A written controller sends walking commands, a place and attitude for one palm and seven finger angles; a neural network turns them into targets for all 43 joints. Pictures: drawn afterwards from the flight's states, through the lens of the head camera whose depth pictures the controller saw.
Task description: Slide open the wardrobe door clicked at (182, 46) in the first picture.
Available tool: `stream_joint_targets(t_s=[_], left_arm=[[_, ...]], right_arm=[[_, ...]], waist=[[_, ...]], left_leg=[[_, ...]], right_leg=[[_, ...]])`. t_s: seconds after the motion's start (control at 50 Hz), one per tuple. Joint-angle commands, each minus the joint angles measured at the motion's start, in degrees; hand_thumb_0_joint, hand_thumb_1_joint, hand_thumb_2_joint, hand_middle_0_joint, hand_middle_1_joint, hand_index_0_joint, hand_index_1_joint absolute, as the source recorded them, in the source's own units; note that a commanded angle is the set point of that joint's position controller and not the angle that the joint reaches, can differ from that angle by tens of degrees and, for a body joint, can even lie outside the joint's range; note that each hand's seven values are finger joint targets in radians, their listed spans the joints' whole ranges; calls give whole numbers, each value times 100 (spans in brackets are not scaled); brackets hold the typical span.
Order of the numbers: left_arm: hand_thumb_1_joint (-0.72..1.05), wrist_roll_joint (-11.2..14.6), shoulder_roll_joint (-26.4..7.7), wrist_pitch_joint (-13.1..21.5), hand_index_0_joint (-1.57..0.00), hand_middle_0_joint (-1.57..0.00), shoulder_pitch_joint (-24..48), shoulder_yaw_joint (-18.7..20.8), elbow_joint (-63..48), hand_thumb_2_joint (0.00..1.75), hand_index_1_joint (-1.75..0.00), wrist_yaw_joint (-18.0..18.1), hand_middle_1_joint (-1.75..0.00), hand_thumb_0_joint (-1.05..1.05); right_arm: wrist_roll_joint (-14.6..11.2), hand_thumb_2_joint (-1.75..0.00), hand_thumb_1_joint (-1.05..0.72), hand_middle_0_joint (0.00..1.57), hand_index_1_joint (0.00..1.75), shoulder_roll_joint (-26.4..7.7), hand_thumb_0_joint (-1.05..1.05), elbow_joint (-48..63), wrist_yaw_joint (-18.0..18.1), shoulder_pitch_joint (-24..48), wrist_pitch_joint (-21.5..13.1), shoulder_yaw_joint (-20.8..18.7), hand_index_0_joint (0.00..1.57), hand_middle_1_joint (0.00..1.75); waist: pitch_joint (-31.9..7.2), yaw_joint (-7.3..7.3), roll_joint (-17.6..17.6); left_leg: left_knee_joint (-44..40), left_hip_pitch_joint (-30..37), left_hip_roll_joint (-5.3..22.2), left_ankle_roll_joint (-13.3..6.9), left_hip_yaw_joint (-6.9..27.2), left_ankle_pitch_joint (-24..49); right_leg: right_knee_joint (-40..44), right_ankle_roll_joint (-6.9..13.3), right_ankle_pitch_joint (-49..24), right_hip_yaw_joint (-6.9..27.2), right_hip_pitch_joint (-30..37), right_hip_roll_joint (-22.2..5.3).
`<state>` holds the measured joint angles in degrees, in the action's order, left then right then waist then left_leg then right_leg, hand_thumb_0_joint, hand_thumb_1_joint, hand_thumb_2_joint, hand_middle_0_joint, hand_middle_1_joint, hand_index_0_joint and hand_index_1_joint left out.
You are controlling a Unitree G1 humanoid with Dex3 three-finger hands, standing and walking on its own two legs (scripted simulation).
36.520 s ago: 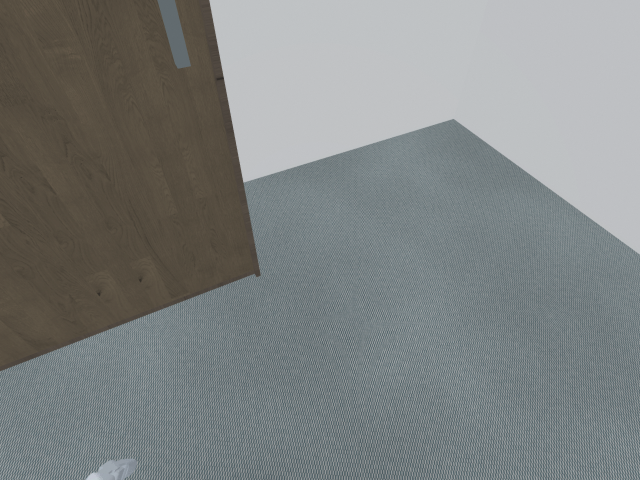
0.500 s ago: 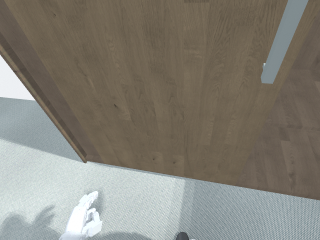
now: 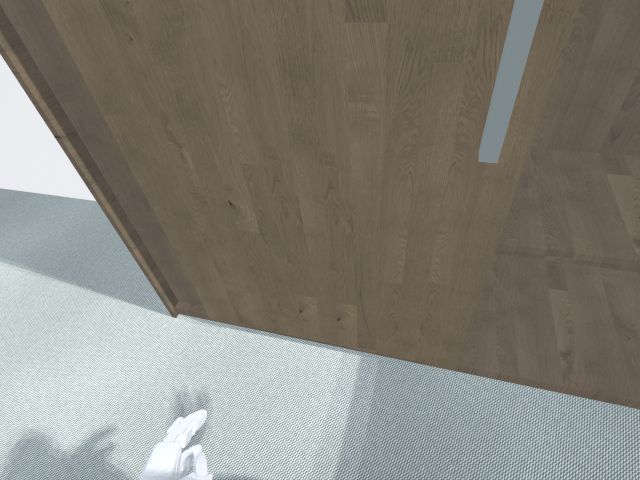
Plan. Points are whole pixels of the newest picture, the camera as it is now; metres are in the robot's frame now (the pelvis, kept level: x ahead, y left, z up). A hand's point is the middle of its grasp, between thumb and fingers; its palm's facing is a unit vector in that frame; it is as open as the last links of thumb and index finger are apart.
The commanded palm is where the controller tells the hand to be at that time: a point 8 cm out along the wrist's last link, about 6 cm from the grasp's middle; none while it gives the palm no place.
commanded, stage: stop stepping back and stand still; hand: right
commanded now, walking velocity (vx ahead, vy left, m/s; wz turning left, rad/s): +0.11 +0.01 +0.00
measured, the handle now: (505, 78) +0.59 -0.26 +0.22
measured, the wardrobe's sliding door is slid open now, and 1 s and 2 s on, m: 0.68 0.68 0.68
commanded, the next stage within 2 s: let the arm hang, fingers relaxed in 0.84 s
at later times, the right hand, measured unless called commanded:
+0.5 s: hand out of the picture +0.20 -0.31 +0.15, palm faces +0.46 +0.76 -0.47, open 7.4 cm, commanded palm +0.14 -0.33 +0.17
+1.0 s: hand (630, 367) +0.22 -0.30 +0.09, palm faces +0.35 +0.82 -0.47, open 7.4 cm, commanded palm none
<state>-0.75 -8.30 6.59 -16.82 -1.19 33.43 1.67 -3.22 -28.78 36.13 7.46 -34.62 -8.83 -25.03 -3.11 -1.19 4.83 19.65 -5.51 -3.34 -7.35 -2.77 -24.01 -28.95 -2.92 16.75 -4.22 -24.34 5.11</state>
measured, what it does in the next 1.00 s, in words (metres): steps on the spot: right foot, then left foot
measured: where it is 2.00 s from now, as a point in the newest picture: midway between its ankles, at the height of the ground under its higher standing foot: outside the picture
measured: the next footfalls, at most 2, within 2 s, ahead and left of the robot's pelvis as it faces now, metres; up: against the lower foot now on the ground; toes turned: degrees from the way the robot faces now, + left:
right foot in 0.12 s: +0.07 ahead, -0.13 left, +0.00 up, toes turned -2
left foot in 0.46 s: +0.04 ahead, +0.08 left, +0.00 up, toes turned +1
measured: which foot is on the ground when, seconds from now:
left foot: down 0.00-0.14, up 0.16-0.44, down 0.46-1.00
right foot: up 0.00-0.10, down 0.12-1.00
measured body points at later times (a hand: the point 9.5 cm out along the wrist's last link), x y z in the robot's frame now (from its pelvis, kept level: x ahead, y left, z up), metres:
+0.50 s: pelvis +0.01 -0.03 +0.00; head +0.01 -0.04 +0.45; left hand +0.16 +0.18 -0.10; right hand +0.17 -0.35 +0.18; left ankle +0.00 +0.08 -0.74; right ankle +0.03 -0.13 -0.74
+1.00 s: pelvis +0.02 -0.03 -0.01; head +0.02 -0.03 +0.44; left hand +0.21 +0.21 -0.09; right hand +0.20 -0.34 +0.12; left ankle +0.00 +0.08 -0.74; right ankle +0.03 -0.13 -0.74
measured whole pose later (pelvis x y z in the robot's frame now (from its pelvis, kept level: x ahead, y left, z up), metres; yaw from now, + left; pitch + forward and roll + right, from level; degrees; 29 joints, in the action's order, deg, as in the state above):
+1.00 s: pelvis +0.02 -0.03 -0.01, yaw -3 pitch +2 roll +1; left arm 0.3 -15.4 5.7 -10.6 0.7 38.3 0.6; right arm -0.1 -22.6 11.0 5.0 -23.6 -8.7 -15.0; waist -2.2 -1.5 -1.8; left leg 29.3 -13.5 -0.2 -0.8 -4.7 -17.3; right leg -32.3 1.3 15.6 0.7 -18.3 0.7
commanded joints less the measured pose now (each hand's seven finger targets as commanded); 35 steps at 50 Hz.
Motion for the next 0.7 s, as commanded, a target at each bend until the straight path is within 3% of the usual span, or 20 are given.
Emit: stream_joint_targets(t_s=[0.0,0.02,0.04,0.06,0.08,0.1,0.12,0.14,0.16,0.2,0.22,0.26,0.34,0.38,0.44,0.46,0.5,0.54,0.58,0.68], left_arm=[[90,-62,-901,-30,-20,-20,798,328,-372,90,-30,93,-30,0],[90,79,-1014,-7,-20,-20,790,477,-379,90,-30,89,-30,0],[90,154,-1134,23,-20,-20,1034,527,-431,90,-30,156,-30,0],[90,193,-1110,1,-20,-20,1082,486,-412,90,-30,222,-30,0],[90,152,-1125,33,-20,-20,1079,393,-436,90,-30,294,-30,0],[90,119,-1248,149,-20,-20,1046,394,-557,90,-30,309,-30,0],[90,86,-1088,274,-20,-20,1050,354,-632,90,-30,261,-30,0],[90,37,-945,365,-20,-20,972,300,-523,90,-30,210,-30,0],[90,1,-939,416,-20,-20,967,334,-597,90,-30,183,-30,0],[90,-8,-907,411,-20,-20,895,320,-530,90,-30,99,-30,0],[90,6,-922,399,-20,-20,904,316,-520,90,-30,70,-30,0],[90,11,-952,381,-20,-20,822,336,-519,90,-30,56,-30,0],[90,39,-1009,263,-20,-20,676,383,-555,90,-30,172,-30,0],[90,49,-955,277,-20,-20,700,334,-549,90,-30,217,-30,0],[90,5,-947,384,-20,-20,773,288,-470,90,-30,260,-30,0],[90,29,-923,465,-20,-20,910,254,-432,90,-30,276,-30,0],[90,126,-1010,441,-20,-20,814,389,-499,90,-30,228,-30,0],[90,134,-945,398,-20,-20,886,363,-535,90,-30,222,-30,0],[90,142,-927,349,-20,-20,922,359,-567,90,-30,247,-30,0],[90,143,-983,153,-20,-20,930,383,-674,90,-30,306,-30,0]], right_arm=[[-51,-90,-90,20,30,-679,0,-32,214,1582,-282,-656,20,30],[31,-90,-90,20,30,-332,0,-321,172,1566,-211,-304,20,30],[64,-90,-90,20,30,-223,0,-268,186,1626,-184,-151,20,30],[72,-90,-90,20,30,-285,0,-3,210,1767,-176,-109,20,30],[77,-90,-90,20,30,-347,0,331,232,1770,-240,-118,20,30],[46,-90,-90,20,30,-455,0,830,242,1835,-351,-210,20,30],[76,-90,-90,20,30,-650,0,1266,242,1935,-524,-331,20,30],[-5,-90,-90,20,30,-907,0,1027,167,1507,-567,-582,20,30],[-25,-90,-90,20,30,-1160,0,1463,137,1513,-604,-814,20,30],[47,-90,-90,20,30,-731,0,1303,136,830,-574,-629,20,30],[93,-90,-90,20,30,-568,0,1213,140,658,-548,-545,20,30],[148,-90,-90,20,30,-498,0,934,149,500,-524,-579,20,30],[167,-90,-90,20,30,-337,0,-85,173,557,-356,-457,20,30],[129,-90,-90,20,30,-329,0,-221,158,633,-365,-355,20,30],[115,-90,-90,20,30,-561,0,-111,172,1051,-511,-460,20,30],[156,-90,-90,20,30,-440,0,57,155,1304,-538,-304,20,30],[131,-90,-90,20,30,-288,0,55,175,808,-479,-240,20,30],[106,-90,-90,20,30,-514,0,480,254,824,-558,-446,20,30],[89,-90,-90,20,30,-586,0,518,312,689,-608,-586,20,30],[48,-90,-90,20,30,-554,0,204,326,256,-658,-762,20,30]], waist=[[10,373,424],[259,332,878],[692,303,450],[721,373,-239],[698,353,-1432],[587,295,-3000],[521,195,-3124],[371,228,-2292],[418,162,-1788],[412,126,-1369],[324,92,-1603],[167,72,-2097],[150,160,-1495],[88,221,-1121],[-38,225,-826],[-124,180,-795],[-366,108,-230],[-503,134,-172],[-521,145,-510],[-516,118,-799]], left_leg=[[-435,-1841,2328,-308,1348,-450],[-503,-1659,1948,-358,1400,-1072],[-420,-2063,1870,-415,1650,-1185],[230,-2162,1617,-271,1164,-1119],[1246,-2043,965,12,528,-842],[2561,-2633,194,492,-76,-868],[3396,-2724,-92,637,63,-965],[3879,-2437,35,607,506,-774],[3950,-2460,87,609,608,-512],[3503,-2180,289,634,509,138],[3116,-1757,281,643,308,306],[2221,-991,102,652,-112,313],[631,23,-93,673,-385,320],[-42,261,154,619,-48,759],[149,46,692,532,485,2005],[286,137,646,619,422,1982],[211,-62,940,449,903,2529],[226,-94,1333,273,1176,3276],[409,-37,1467,192,1201,3765],[682,-73,893,579,622,3336]], right_leg=[[-3330,167,854,1029,206,-939],[-2514,331,750,841,13,-920],[-1842,389,618,786,379,-1001],[-937,395,580,575,845,-919],[197,466,716,654,1022,-854],[1229,762,875,2412,1476,-1709],[1920,1117,1251,3728,1377,-2294],[2423,926,2691,4217,921,-2439],[2477,859,2668,4253,838,-2422],[2207,930,1830,3081,742,-2325],[2135,879,1726,2377,514,-2112],[2100,733,1716,1529,302,-1792],[1712,620,1708,1242,130,-1589],[1268,529,804,1086,319,-1355],[724,400,-656,939,640,-1145],[802,379,-538,933,561,-1069],[101,432,-1069,777,860,-938],[-373,378,-1347,666,870,-788],[-444,328,-1551,646,827,-733],[84,414,-2570,847,1101,-976]])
